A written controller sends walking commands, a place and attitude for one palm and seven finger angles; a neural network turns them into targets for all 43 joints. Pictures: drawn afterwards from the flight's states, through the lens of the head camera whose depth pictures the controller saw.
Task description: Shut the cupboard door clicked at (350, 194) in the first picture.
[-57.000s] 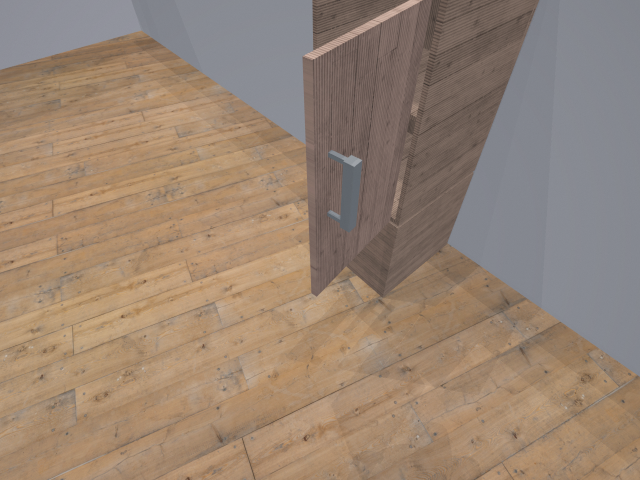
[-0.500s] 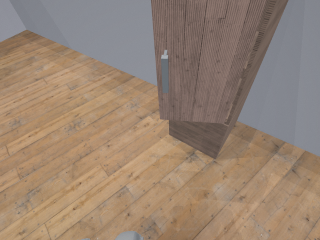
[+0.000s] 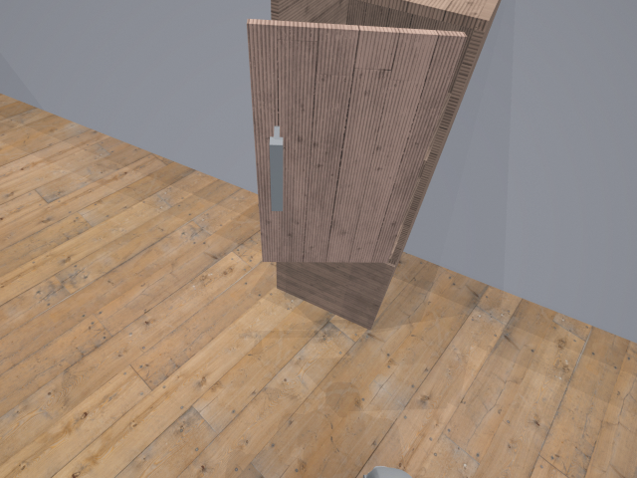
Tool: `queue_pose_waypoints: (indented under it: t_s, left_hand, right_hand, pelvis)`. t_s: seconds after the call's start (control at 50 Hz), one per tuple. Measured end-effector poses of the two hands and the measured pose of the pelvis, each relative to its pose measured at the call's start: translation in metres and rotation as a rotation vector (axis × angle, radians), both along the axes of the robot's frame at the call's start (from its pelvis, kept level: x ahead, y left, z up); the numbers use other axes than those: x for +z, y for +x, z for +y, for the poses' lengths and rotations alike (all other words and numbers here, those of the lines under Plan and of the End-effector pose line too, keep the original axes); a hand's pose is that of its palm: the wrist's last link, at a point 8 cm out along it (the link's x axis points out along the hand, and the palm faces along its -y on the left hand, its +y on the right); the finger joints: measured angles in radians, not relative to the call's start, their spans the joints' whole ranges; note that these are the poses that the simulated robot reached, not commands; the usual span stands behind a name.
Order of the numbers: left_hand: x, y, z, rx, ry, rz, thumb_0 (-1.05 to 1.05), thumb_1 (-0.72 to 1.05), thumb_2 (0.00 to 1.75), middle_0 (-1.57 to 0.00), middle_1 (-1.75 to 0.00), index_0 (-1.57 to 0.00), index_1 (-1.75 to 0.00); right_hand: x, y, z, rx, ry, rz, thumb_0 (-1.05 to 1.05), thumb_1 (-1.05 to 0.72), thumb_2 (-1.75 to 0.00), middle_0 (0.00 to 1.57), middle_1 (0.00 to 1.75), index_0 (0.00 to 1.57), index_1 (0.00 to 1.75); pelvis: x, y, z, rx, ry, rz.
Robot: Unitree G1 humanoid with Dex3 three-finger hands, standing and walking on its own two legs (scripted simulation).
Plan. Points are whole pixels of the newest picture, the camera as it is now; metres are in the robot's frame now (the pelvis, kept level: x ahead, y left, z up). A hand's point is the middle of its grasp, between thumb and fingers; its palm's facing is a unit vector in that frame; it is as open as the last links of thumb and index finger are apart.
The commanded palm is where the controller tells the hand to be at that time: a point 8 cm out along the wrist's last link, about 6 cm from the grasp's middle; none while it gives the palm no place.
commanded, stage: take the last steps up to it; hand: left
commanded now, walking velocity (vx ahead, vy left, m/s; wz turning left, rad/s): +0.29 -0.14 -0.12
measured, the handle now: (277, 169) +0.65 +0.10 -0.02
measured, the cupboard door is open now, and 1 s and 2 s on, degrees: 28 28 28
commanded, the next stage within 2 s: come to a stop and stand still in 0.42 s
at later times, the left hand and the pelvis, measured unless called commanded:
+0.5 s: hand (264, 470) +0.17 +0.08 -0.19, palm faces +0.03 -0.98 -0.18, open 7.2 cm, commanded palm none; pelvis +0.15 -0.10 -0.01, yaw +1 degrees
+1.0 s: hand (275, 421) +0.24 +0.06 -0.18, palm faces +0.04 -0.96 -0.26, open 7.3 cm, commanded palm none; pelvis +0.21 -0.13 -0.01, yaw +0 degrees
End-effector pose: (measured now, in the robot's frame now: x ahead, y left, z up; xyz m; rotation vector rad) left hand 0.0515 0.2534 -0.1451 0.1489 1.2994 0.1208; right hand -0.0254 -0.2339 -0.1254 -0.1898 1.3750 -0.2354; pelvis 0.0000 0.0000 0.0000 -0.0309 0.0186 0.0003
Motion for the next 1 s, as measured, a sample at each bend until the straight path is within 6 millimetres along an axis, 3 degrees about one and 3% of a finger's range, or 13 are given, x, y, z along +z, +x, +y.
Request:
queue_pose_waypoints:
  t_s: [0.14,0.2,0.24,0.32,0.38,0.5,0.56,0.62,0.74,0.88,1.0]
  left_hand:
    - [0.003,0.081,-0.048,-0.108,0.012,-0.051,0.01,0.92,0.90,-0.19,-0.30,-0.19,-0.30]
    - [-0.002,0.117,-0.074,-0.127,0.027,-0.115,0.01,0.91,0.90,-0.19,-0.30,-0.20,-0.30]
    - [-0.002,0.129,-0.091,-0.115,0.033,-0.141,0.00,0.91,0.90,-0.19,-0.30,-0.20,-0.30]
    - [0.002,0.126,-0.116,-0.068,0.019,-0.105,0.00,0.91,0.90,-0.20,-0.30,-0.20,-0.30]
    - [0.003,0.122,-0.119,-0.015,0.035,-0.072,-0.01,0.94,0.90,-0.20,-0.30,-0.20,-0.30]
    - [-0.012,0.113,-0.129,0.034,0.007,0.029,-0.01,0.94,0.90,-0.20,-0.30,-0.20,-0.30]
    - [-0.026,0.111,-0.135,0.064,-0.021,0.084,0.00,0.93,0.90,-0.20,-0.30,-0.20,-0.30]
    - [-0.032,0.117,-0.143,0.080,-0.034,0.130,0.00,0.92,0.90,-0.20,-0.30,-0.20,-0.30]
    - [-0.021,0.140,-0.158,0.089,-0.020,0.130,0.00,0.92,0.90,-0.20,-0.30,-0.20,-0.30]
    - [-0.009,0.163,-0.153,0.069,0.057,0.093,0.01,0.92,0.90,-0.20,-0.30,-0.20,-0.30]
    - [-0.004,0.179,-0.142,0.049,0.087,0.060,0.00,0.91,0.90,-0.20,-0.30,-0.20,-0.30]
  right_hand:
    - [-0.014,-0.034,-0.033,-0.119,0.036,0.156,0.01,-0.90,-0.89,0.20,0.30,0.20,0.30]
    - [-0.030,-0.031,-0.057,-0.141,0.061,0.212,0.01,-0.90,-0.89,0.20,0.30,0.20,0.30]
    - [-0.036,-0.016,-0.072,-0.135,0.068,0.233,0.01,-0.90,-0.89,0.20,0.30,0.20,0.30]
    - [-0.031,0.052,-0.097,-0.089,0.054,0.139,0.01,-0.91,-0.89,0.20,0.30,0.20,0.30]
    - [-0.025,0.115,-0.108,-0.038,0.043,0.024,0.01,-0.91,-0.89,0.20,0.30,0.20,0.30]
    - [-0.017,0.232,-0.108,0.056,0.041,-0.159,0.01,-0.91,-0.90,0.20,0.30,0.19,0.30]
    - [-0.018,0.277,-0.101,0.096,0.038,-0.225,0.01,-0.91,-0.90,0.20,0.30,0.19,0.30]
    - [-0.018,0.303,-0.093,0.115,0.040,-0.244,0.00,-0.91,-0.90,0.20,0.30,0.20,0.30]
    - [-0.028,0.316,-0.089,0.110,0.080,-0.170,0.00,-0.91,-0.89,0.20,0.30,0.20,0.30]
    - [-0.035,0.313,-0.122,0.063,0.078,-0.115,0.00,-0.91,-0.89,0.20,0.30,0.20,0.30]
    - [-0.030,0.299,-0.145,0.036,0.025,-0.062,0.00,-0.91,-0.89,0.20,0.30,0.20,0.30]
  pelvis:
    - [-0.008,0.034,-0.036,-0.038,0.023,0.003]
    - [-0.022,0.056,-0.061,-0.041,0.038,0.004]
    - [-0.025,0.066,-0.071,-0.039,0.025,-0.002]
    - [-0.014,0.090,-0.086,-0.023,0.024,-0.007]
    - [-0.008,0.110,-0.096,-0.005,0.019,-0.003]
    - [-0.011,0.151,-0.105,0.010,-0.003,-0.008]
    - [-0.020,0.175,-0.104,0.005,-0.011,-0.021]
    - [-0.022,0.192,-0.105,-0.009,0.022,-0.030]
    - [-0.017,0.206,-0.114,0.011,0.047,-0.033]
    - [-0.016,0.210,-0.130,0.010,0.046,-0.011]
    - [-0.014,0.211,-0.128,0.003,0.058,-0.016]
